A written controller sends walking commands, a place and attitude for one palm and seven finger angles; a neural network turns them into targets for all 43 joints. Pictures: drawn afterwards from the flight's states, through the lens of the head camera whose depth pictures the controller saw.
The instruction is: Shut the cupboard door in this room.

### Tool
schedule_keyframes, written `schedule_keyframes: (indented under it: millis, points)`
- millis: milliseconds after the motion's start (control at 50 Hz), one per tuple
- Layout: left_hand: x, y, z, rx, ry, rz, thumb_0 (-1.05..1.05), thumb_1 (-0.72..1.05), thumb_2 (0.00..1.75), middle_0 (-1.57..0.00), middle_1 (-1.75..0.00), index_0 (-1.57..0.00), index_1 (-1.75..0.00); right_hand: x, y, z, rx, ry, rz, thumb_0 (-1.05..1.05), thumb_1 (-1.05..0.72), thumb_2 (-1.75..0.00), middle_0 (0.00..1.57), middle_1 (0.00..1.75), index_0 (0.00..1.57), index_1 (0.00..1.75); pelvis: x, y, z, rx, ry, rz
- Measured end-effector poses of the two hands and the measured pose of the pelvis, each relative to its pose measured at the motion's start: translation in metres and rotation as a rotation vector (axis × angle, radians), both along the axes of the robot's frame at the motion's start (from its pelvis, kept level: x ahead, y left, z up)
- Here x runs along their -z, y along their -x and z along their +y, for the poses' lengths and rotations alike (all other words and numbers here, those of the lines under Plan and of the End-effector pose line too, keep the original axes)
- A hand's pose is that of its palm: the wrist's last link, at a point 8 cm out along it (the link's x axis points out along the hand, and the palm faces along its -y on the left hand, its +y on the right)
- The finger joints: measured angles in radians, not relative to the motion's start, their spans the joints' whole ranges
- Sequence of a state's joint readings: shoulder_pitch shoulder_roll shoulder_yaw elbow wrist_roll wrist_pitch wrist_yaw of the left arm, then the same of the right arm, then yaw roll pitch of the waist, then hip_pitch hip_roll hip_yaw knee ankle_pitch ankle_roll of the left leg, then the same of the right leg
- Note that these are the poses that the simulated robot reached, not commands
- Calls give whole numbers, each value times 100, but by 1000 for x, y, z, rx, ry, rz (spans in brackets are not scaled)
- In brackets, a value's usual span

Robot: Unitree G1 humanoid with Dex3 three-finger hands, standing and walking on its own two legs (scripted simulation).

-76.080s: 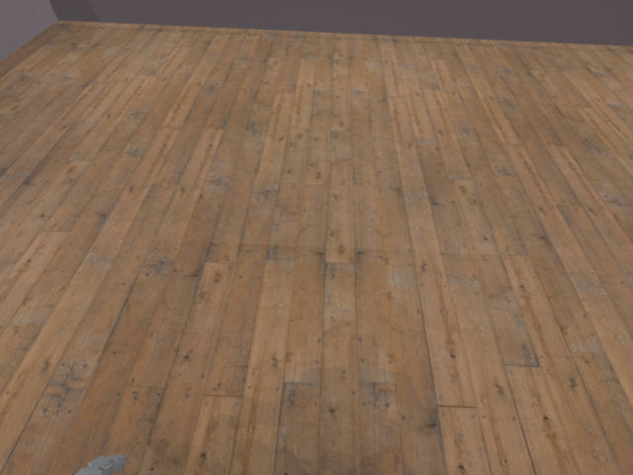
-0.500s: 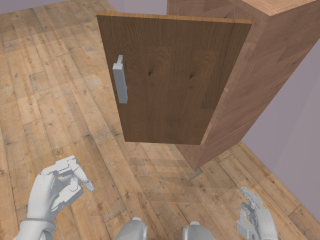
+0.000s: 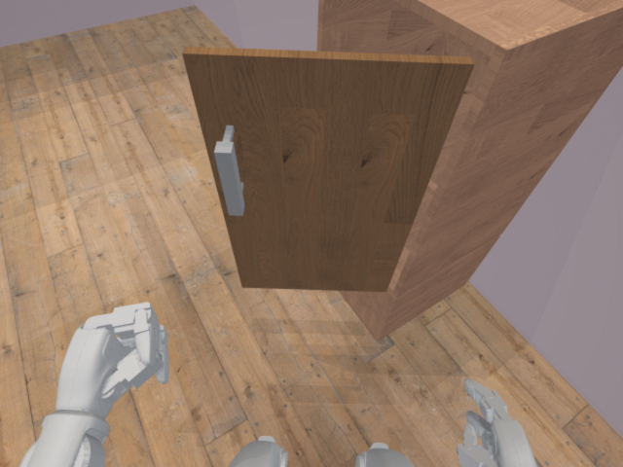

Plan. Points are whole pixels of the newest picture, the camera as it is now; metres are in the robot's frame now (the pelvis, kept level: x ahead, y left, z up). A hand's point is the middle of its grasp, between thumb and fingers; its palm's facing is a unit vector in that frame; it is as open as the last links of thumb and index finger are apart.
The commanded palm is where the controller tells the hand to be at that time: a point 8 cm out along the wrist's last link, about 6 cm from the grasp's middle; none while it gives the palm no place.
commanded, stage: raise the hand and make a fist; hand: left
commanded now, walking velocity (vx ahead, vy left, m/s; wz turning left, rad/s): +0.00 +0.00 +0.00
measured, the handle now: (233, 171) +0.52 +0.16 +0.06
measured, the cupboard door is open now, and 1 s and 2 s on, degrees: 57 57 57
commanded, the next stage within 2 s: bring the fist close to the handle in 0.28 s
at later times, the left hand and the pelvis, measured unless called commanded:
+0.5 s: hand (179, 356) +0.23 +0.16 +0.06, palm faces +0.03 -1.00 -0.05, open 3.1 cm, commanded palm +0.22 +0.22 +0.06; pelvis +0.00 -0.02 +0.00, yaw +0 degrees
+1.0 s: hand (223, 275) +0.33 +0.14 +0.06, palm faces +0.00 -1.00 -0.02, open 3.1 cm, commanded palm +0.32 +0.19 +0.06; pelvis +0.00 -0.02 +0.00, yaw +0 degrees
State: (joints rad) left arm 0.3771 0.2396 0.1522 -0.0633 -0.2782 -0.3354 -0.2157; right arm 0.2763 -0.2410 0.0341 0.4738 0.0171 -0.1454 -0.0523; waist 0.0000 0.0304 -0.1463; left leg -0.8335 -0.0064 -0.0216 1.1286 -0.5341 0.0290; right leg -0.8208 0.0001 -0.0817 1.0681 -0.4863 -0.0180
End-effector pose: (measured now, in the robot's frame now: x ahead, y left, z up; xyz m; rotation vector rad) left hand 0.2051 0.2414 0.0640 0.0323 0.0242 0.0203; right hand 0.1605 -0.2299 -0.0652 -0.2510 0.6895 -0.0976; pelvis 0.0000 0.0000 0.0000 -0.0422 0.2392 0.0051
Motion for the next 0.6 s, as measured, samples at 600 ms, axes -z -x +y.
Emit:
schedule_keyframes:
  millis: [600]
  points:
    - [1, -26, -30, 6, -10, -51, 1, 89, 90, -130, -150, -131, -150, 11, -3, -21, -1, -14, -4, 2, -90, -90, 20, 30, 21, 30, 4, 5, -20, -3, -20, 4]
